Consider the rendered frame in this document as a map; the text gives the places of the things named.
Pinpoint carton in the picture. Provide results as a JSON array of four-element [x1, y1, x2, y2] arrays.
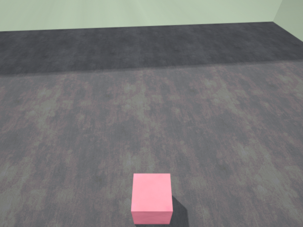
[[131, 174, 173, 224]]

